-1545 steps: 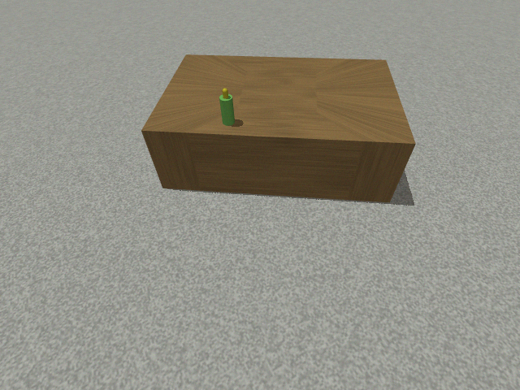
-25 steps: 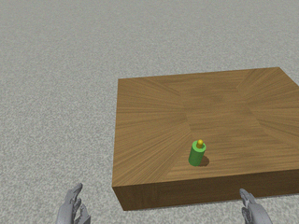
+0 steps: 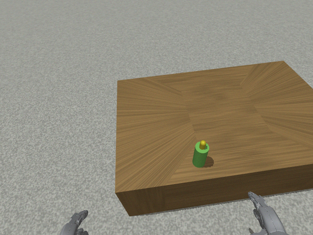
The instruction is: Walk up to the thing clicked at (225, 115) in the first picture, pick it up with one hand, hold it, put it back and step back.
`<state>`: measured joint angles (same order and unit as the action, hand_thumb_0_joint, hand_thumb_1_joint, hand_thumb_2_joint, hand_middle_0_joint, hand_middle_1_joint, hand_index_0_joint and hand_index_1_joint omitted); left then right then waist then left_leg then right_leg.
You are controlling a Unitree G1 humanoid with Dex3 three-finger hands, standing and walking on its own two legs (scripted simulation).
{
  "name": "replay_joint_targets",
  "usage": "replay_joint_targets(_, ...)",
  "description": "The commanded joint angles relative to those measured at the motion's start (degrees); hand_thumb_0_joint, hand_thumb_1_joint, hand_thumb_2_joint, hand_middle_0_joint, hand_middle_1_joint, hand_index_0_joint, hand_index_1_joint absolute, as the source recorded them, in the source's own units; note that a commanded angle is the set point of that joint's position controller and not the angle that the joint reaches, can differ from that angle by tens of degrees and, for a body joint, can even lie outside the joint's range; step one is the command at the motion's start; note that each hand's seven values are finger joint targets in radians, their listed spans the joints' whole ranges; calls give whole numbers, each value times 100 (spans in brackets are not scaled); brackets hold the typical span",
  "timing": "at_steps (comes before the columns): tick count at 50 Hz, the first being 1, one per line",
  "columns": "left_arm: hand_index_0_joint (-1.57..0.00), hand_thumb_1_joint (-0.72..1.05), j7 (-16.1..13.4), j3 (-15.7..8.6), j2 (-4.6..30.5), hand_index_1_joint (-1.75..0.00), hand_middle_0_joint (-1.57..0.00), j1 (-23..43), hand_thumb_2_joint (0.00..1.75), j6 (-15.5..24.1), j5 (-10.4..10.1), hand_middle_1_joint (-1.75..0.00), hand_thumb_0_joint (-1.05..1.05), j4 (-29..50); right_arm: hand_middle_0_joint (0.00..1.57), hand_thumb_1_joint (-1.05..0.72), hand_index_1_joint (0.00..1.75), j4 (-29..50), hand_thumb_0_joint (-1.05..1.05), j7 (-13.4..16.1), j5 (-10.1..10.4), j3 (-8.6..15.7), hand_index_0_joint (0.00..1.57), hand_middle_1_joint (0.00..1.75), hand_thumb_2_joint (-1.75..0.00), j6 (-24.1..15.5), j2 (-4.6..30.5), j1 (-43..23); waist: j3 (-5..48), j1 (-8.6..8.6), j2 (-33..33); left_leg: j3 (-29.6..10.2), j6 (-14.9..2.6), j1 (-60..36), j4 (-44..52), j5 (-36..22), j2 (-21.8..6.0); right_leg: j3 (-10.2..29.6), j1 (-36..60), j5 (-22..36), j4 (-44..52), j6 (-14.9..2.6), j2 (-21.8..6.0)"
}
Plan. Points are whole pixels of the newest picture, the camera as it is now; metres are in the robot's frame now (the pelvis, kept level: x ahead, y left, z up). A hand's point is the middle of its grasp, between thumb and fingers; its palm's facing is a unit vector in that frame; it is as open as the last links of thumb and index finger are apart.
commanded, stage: stand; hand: right
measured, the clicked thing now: (200, 152) +0.48 -0.17 -0.25
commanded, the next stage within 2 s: none
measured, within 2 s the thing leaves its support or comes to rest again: neither
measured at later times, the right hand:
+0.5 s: hand out of the picture +0.06 -0.25 -0.11, palm faces -0.04 +0.94 -0.34, open 7.6 cm
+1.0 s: hand out of the picture +0.08 -0.22 -0.11, palm faces -0.07 +0.94 -0.34, open 7.4 cm
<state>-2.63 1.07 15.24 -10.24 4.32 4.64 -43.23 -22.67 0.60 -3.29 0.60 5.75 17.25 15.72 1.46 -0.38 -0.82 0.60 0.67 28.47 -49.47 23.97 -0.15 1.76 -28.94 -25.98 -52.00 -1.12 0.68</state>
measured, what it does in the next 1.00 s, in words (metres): rises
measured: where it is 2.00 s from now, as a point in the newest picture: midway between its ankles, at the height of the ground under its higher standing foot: outside the picture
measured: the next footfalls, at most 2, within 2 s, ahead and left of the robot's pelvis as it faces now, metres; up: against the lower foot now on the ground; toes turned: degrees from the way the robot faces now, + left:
none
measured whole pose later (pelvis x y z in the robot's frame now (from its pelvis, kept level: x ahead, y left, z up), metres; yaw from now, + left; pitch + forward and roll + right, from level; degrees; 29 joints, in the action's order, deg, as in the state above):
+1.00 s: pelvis +0.01 +0.01 +0.05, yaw +1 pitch -4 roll +0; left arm -0.3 -0.7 18.5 -6.7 0.0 1.0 -67.7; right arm -64.2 1.2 -1.4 -0.7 -0.9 17.8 8.1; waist -3.6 0.7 -0.1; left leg -1.1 0.3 6.9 -21.6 11.1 -0.4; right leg 0.2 -4.9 -11.3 -19.7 0.0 0.6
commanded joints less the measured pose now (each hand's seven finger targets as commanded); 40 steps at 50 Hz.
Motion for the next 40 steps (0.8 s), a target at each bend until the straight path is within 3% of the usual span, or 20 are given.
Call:
replay_joint_targets(1,-20,90,173,-562,1202,-30,-20,190,90,14,-126,-30,0,317,20,-13,30,-305,0,52,58,397,20,30,-75,-590,807,-279,500,13,138,-585,-301,-697,1055,-1162,-335,608,698,1304,1501,-230,-310)
replay_joint_targets(3,-20,90,196,-546,1192,-30,-20,273,90,-27,-123,-30,0,98,20,-29,30,-649,0,68,99,361,20,30,-90,-655,736,-345,417,-50,442,-454,-248,-1012,1056,-1161,-297,788,665,1239,1846,-237,-422)
replay_joint_targets(5,-20,90,195,-551,1165,-30,-20,338,90,-67,-141,-30,0,-23,20,-45,30,-1032,0,91,82,355,20,30,-90,-740,845,-293,433,-81,350,-522,-245,-1319,1257,-1485,-384,680,755,1509,1876,-213,-379)
replay_joint_targets(8,-20,90,173,-570,1247,-30,-20,280,90,-111,-164,-30,0,-260,20,-69,30,-1462,0,114,79,363,20,30,-90,-778,923,-477,156,-28,328,-548,-260,-1330,1533,-1258,-397,746,861,1291,2323,-207,-436)
replay_joint_targets(11,-20,90,168,-587,1300,-30,-20,390,90,-155,-193,-30,0,-465,20,-90,30,-1879,0,137,98,299,20,30,-90,-799,937,-447,118,-53,314,-519,-227,-1480,1768,-1561,-429,728,1212,1690,2547,-194,-484)
replay_joint_targets(14,-20,90,167,-567,1319,-30,-20,331,90,-209,-237,-30,0,-728,20,-90,30,-2269,0,152,116,273,20,30,-90,-793,1000,-475,61,-12,257,-516,-204,-1577,1994,-1711,-454,686,1507,1894,2768,-176,-509)
replay_joint_targets(22,-20,90,199,-542,1467,-30,-20,435,90,-316,-257,-30,0,-1337,20,-90,30,-3076,0,152,163,202,20,30,-90,-732,1071,-515,-483,-30,183,-578,-120,-1786,2564,-1152,-472,729,1508,560,3626,-122,-534)
replay_joint_targets(26,-20,90,218,-521,1418,-30,-20,481,90,-324,-284,-30,0,-1519,20,-90,30,-3324,0,151,156,179,20,30,-90,-730,1079,-496,-525,-20,-25,-637,-136,-1755,2785,-1053,-528,641,1691,693,3629,-105,-521)
replay_joint_targets(28,-20,90,215,-510,1370,-30,-20,440,90,-323,-300,-30,0,-1620,20,-90,30,-3392,0,158,151,179,20,30,-90,-749,1115,-589,-408,52,-134,-676,-144,-1723,2876,-1175,-576,553,1958,1066,3533,-80,-522)
replay_joint_targets(30,-20,90,223,-506,1400,-30,-20,471,90,-328,-300,-30,0,-1713,20,-90,30,-3477,0,166,157,168,20,30,-90,-742,1112,-586,-455,29,-45,-668,-135,-1754,2914,-1095,-562,597,1929,928,3625,-78,-544)
replay_joint_targets(33,-20,90,234,-473,1327,-30,-20,464,90,-341,-318,-30,0,-1829,20,-90,30,-3567,0,173,162,155,20,30,-90,-766,1184,-680,-422,76,-279,-767,-142,-1737,3132,-1090,-636,455,2120,1335,3442,-69,-496)
replay_joint_targets(36,-20,90,218,-450,1344,-30,-20,478,90,-322,-330,-30,0,-1912,20,-90,30,-3637,0,179,178,137,20,30,-90,-790,1170,-721,-185,95,-104,-713,-150,-1932,3052,-1743,-649,445,2330,1853,3450,-41,-582)
replay_joint_targets(40,-20,90,206,-421,1371,-30,-20,560,90,-342,-333,-30,0,-2019,20,-90,30,-3756,0,191,186,121,20,30,-90,-771,1200,-735,-329,63,-2,-703,-140,-2004,3122,-1679,-639,436,2216,1717,3564,-32,-589)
